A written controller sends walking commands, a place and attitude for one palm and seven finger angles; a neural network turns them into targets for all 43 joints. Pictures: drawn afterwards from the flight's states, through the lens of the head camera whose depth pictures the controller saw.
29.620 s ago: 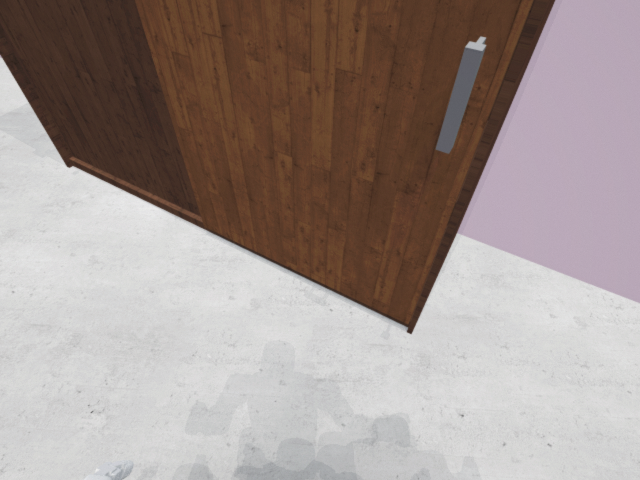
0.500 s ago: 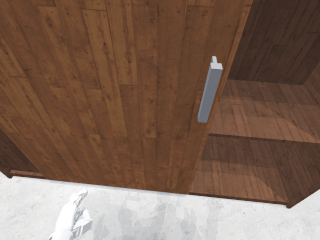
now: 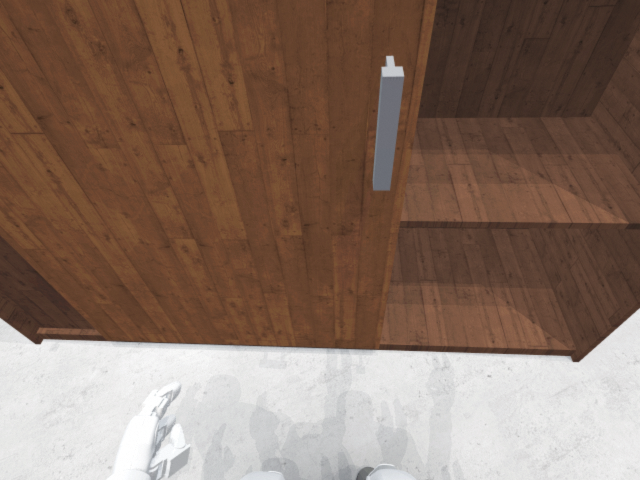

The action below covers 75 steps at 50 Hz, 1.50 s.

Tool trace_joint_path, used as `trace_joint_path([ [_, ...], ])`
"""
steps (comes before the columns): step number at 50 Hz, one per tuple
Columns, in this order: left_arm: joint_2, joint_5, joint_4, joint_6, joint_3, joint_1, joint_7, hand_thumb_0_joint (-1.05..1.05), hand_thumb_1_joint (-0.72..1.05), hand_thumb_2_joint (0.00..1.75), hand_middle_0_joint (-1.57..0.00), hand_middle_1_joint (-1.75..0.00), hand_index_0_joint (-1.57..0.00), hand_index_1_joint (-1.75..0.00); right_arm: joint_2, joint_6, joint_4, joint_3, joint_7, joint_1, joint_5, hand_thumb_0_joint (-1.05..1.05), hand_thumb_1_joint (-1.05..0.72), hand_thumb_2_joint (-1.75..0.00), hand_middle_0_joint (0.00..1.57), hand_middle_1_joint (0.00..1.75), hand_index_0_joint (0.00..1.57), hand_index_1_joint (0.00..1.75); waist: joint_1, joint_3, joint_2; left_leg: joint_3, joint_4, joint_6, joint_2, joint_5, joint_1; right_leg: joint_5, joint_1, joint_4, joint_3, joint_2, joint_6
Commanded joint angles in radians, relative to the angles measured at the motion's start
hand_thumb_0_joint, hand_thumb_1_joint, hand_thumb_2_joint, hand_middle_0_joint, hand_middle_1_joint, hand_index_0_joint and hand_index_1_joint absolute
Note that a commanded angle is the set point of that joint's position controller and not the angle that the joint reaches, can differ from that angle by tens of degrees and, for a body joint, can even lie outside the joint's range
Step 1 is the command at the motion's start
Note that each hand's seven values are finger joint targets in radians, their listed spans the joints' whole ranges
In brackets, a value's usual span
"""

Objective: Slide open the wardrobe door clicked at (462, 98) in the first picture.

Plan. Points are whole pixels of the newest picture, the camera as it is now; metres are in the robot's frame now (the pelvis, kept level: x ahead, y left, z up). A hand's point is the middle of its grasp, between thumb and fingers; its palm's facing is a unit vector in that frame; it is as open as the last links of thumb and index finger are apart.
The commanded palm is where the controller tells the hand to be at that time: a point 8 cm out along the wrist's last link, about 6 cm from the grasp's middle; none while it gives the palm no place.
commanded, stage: step back with the hand held close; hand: right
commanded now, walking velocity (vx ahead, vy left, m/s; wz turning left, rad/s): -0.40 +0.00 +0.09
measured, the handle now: (385, 126) +0.58 -0.06 +0.14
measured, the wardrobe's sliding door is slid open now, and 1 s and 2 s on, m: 0.62 0.62 0.62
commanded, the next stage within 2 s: stop stepping back and stand still in 0.22 s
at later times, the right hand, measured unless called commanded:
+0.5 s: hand out of the picture +0.12 -0.26 +0.18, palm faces +0.27 +0.85 -0.46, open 7.4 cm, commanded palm +0.07 -0.31 +0.19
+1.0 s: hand out of the picture +0.09 -0.28 +0.18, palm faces +0.32 +0.81 -0.50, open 7.4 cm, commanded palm +0.03 -0.33 +0.19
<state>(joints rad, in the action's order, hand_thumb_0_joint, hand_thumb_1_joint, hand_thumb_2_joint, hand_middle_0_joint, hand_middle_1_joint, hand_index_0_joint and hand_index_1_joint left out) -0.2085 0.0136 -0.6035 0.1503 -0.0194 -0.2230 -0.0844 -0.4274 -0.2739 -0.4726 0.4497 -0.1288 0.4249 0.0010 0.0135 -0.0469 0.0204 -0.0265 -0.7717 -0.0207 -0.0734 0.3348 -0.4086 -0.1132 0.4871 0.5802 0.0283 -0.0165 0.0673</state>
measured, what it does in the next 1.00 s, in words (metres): walks backwards: left foot, then right foot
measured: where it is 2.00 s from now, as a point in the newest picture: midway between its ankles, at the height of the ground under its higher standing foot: outside the picture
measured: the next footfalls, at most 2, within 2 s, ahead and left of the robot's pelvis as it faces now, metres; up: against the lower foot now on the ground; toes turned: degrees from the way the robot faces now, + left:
left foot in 0.10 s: -0.02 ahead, +0.13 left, +0.00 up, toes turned -2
right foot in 0.26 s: +0.05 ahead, -0.08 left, +0.00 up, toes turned +2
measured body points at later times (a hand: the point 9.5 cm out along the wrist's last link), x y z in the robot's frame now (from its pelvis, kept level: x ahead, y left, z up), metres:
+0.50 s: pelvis -0.10 -0.02 +0.02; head -0.08 -0.06 +0.47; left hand +0.06 +0.22 -0.03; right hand +0.10 -0.31 +0.21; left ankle -0.17 +0.08 -0.69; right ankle +0.01 -0.09 -0.72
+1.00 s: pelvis -0.14 -0.04 +0.00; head -0.14 -0.06 +0.45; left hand -0.04 +0.20 -0.09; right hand +0.07 -0.32 +0.21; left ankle -0.15 +0.05 -0.73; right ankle -0.13 -0.16 -0.72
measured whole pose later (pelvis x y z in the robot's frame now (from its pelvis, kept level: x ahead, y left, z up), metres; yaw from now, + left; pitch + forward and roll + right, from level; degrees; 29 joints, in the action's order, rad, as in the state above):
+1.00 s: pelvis -0.14 -0.04 +0.00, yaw +6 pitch +0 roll +1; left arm -0.18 0.02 -0.65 0.16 0.02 -0.29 -0.05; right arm -0.48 -0.20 -0.50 0.46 -0.14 0.53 -0.03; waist 0.03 0.02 -0.01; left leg 0.08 -0.59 0.05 -0.04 0.30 -0.28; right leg -0.39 0.34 0.72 -0.03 -0.05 0.00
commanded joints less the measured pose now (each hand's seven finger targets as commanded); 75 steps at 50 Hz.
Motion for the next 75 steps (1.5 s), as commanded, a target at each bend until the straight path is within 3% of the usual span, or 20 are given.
trace_joint_path([
  [1,-0.139,-0.004,0.152,0.080,-0.063,0.109,0.013,0.00,0.90,0.90,-0.20,-0.30,-0.20,-0.30,-0.145,-0.073,-0.193,0.126,-0.017,0.085,-0.028,0.00,-0.90,-0.90,0.20,0.30,0.20,0.30,-0.047,0.165,0.198,0.043,0.028,0.033,-0.018,0.138,0.234,-0.498,0.059,-0.394,0.208,-0.227,0.048],
  [3,-0.125,0.001,0.137,0.072,-0.056,0.109,0.021,0.00,0.90,0.90,-0.20,-0.30,-0.20,-0.30,-0.157,-0.070,-0.204,0.115,-0.012,0.097,-0.048,0.00,-0.90,-0.90,0.20,0.30,0.20,0.30,-0.041,0.144,0.187,0.009,0.306,0.067,0.035,0.140,0.173,-0.444,-0.036,-0.311,0.145,-0.191,-0.021],
  [6,-0.081,0.022,0.099,0.051,-0.032,0.089,0.020,0.00,0.90,0.90,-0.20,-0.30,-0.20,-0.30,-0.244,-0.091,-0.227,0.122,-0.028,-0.044,-0.034,0.00,-0.90,-0.90,0.20,0.30,0.20,0.30,-0.031,0.168,-0.178,-0.393,0.572,0.183,0.401,-0.338,-0.100,-0.188,-0.249,0.234,-0.055,-0.012,-0.108],
  [11,-0.104,0.007,0.099,0.038,-0.017,0.109,-0.009,0.00,0.90,0.90,-0.20,-0.30,-0.20,-0.30,-0.198,-0.014,-0.178,0.057,-0.006,-0.115,-0.013,0.00,-0.90,-0.90,0.20,0.30,0.20,0.30,-0.015,0.132,-0.091,-0.144,0.294,0.086,0.227,-0.778,0.086,-0.021,-0.220,-0.044,-0.056,0.020,-0.072],
  [14,-0.143,-0.011,0.132,0.047,-0.044,0.102,0.001,0.00,0.90,0.90,-0.20,-0.30,-0.20,-0.30,-0.207,-0.034,-0.233,0.078,0.003,-0.043,-0.020,0.00,-0.90,-0.90,0.20,0.30,0.20,0.30,-0.044,0.295,0.195,-0.037,0.013,-0.006,0.010,0.034,0.078,0.629,-0.403,-0.250,0.140,-0.248,0.026],
  [19,-0.135,-0.002,0.152,0.087,-0.062,0.068,0.036,0.00,0.90,0.90,-0.20,-0.30,-0.20,-0.30,-0.185,-0.011,-0.343,0.129,-0.002,0.175,-0.058,0.00,-0.90,-0.90,0.20,0.30,0.20,0.30,-0.047,0.333,0.151,-0.013,-0.132,0.009,0.022,0.124,0.061,0.049,-0.352,-0.326,0.173,-0.261,0.064],
  [24,-0.130,0.006,0.156,0.050,-0.034,0.099,0.012,0.00,0.90,0.90,-0.20,-0.30,-0.20,-0.30,-0.190,0.057,-0.246,0.126,-0.033,0.126,-0.049,0.00,-0.90,-0.90,0.20,0.30,0.20,0.30,-0.031,0.142,0.240,0.169,0.237,0.054,-0.056,0.172,0.371,-0.618,-0.022,-0.535,0.070,-0.142,-0.093],
  [26,-0.125,0.012,0.142,0.028,-0.034,0.089,0.006,0.00,0.90,0.90,-0.20,-0.30,-0.20,-0.30,-0.199,0.070,-0.223,0.102,-0.025,0.124,-0.045,0.00,-0.90,-0.90,0.20,0.30,0.20,0.30,-0.032,0.161,0.044,0.075,0.510,0.107,0.048,0.141,0.333,-0.428,-0.122,-0.247,-0.076,-0.021,-0.128],
  [27,-0.125,0.015,0.133,0.015,-0.041,0.080,0.006,0.00,0.90,0.90,-0.20,-0.30,-0.20,-0.30,-0.225,0.062,-0.233,0.116,-0.019,0.109,-0.050,0.00,-0.90,-0.90,0.20,0.30,0.20,0.30,-0.027,0.160,-0.147,-0.176,0.628,0.182,0.248,0.209,0.091,-0.281,-0.233,0.130,-0.100,0.022,-0.102],
  [29,-0.132,0.031,0.111,0.006,-0.021,0.097,0.015,0.00,0.90,0.90,-0.20,-0.30,-0.20,-0.30,-0.231,0.059,-0.235,0.134,-0.032,-0.020,-0.057,0.00,-0.90,-0.90,0.20,0.30,0.20,0.30,-0.020,0.121,-0.100,-0.345,0.652,0.283,0.438,0.171,-0.057,-0.185,-0.118,0.416,-0.016,-0.027,-0.092],
  [36,-0.136,-0.005,0.072,0.055,-0.019,0.078,-0.025,0.00,0.90,0.90,-0.20,-0.30,-0.20,-0.30,-0.153,0.060,-0.142,0.010,-0.045,-0.133,-0.017,0.00,-0.90,-0.90,0.20,0.30,0.20,0.30,-0.005,0.046,-0.026,-0.129,0.381,0.137,0.244,0.130,0.062,-0.263,-0.255,-0.093,-0.089,-0.017,-0.023],
  [40,-0.129,0.000,0.105,0.067,-0.015,0.070,-0.013,0.00,0.90,0.90,-0.20,-0.30,-0.20,-0.30,-0.209,0.024,-0.325,0.083,-0.039,-0.043,-0.032,0.00,-0.90,-0.90,0.20,0.30,0.20,0.30,0.002,0.106,0.280,0.072,-0.035,0.014,0.049,0.145,-0.061,-0.060,-0.357,-0.283,0.332,-0.274,0.104],
  [46,-0.142,0.001,0.108,0.068,-0.026,0.068,0.019,0.00,0.90,0.90,-0.20,-0.30,-0.20,-0.30,-0.181,0.033,-0.193,0.122,-0.039,0.100,-0.032,0.00,-0.90,-0.90,0.20,0.30,0.20,0.30,-0.027,0.114,0.119,0.086,0.296,0.047,0.060,0.015,0.365,-0.227,-0.013,-0.125,0.009,-0.147,-0.002],
  [49,-0.119,0.000,0.112,0.051,-0.035,0.056,0.028,0.00,0.90,0.90,-0.20,-0.30,-0.20,-0.30,-0.196,0.027,-0.110,0.138,-0.034,0.084,-0.043,0.00,-0.90,-0.90,0.20,0.30,0.20,0.30,-0.030,0.093,-0.210,-0.477,0.547,0.235,0.406,0.210,0.260,-0.385,0.117,0.375,-0.065,0.005,-0.065],
  [56,-0.129,0.002,0.084,0.063,-0.018,0.093,-0.001,0.00,0.90,0.90,-0.20,-0.30,-0.20,-0.30,-0.147,0.004,-0.170,0.060,-0.038,-0.030,-0.033,0.00,-0.90,-0.90,0.20,0.30,0.20,0.30,-0.014,0.120,0.081,-0.029,0.245,0.054,0.162,-0.133,0.107,-0.020,-0.310,-0.167,0.052,-0.098,-0.023],
  [57,-0.345,0.009,-0.132,0.054,-0.086,0.047,0.092,0.00,0.90,0.90,-0.20,-0.30,-0.20,-0.30,0.037,0.176,0.590,-0.329,0.100,-0.016,0.047,0.00,-0.90,-0.90,0.20,0.30,0.20,0.30,0.059,0.065,0.187,0.069,-0.026,0.020,0.172,-0.208,-0.067,0.332,-0.244,-0.049,0.219,-0.213,0.046],
  [61,-0.243,0.039,-0.062,-0.073,-0.051,-0.004,0.063,0.00,0.90,0.90,-0.20,-0.30,-0.20,-0.30,0.093,0.290,0.719,-0.351,0.113,-0.116,0.025,0.00,-0.90,-0.90,0.20,0.30,0.20,0.30,0.026,0.145,-0.057,-0.067,-0.335,-0.006,0.092,0.255,-0.115,0.611,-0.277,-0.131,0.367,-0.310,0.196],
  [66,-0.201,0.022,-0.131,-0.130,-0.020,0.100,0.070,0.00,0.90,0.90,-0.20,-0.30,-0.20,-0.30,0.059,0.290,1.080,-0.393,0.122,-0.132,0.016,0.00,-0.90,-0.90,0.20,0.30,0.20,0.30,-0.050,0.121,0.101,0.000,0.188,0.001,0.086,-0.049,0.243,0.153,-0.115,-0.135,0.119,-0.140,0.044],
  [69,-0.109,0.011,-0.189,-0.155,-0.003,0.037,0.085,0.00,0.90,0.90,-0.20,-0.30,-0.20,-0.30,-0.020,0.272,1.206,-0.405,0.121,-0.205,0.023,0.00,-0.90,-0.90,0.20,0.30,0.20,0.30,0.027,0.029,-0.017,-0.241,0.463,0.097,0.270,0.049,0.060,-0.244,-0.174,-0.053,0.011,0.025,-0.052],
  [75,-0.108,0.015,-0.327,-0.155,-0.015,0.018,0.059,0.00,0.90,0.90,-0.20,-0.30,-0.20,-0.30,0.076,0.260,1.396,-0.415,0.114,-0.228,0.011,0.00,-0.90,-0.90,0.20,0.30,0.20,0.30,0.024,0.103,0.072,-0.111,0.402,0.065,0.164,-0.147,0.123,-0.033,-0.307,-0.123,0.062,-0.051,-0.041],
])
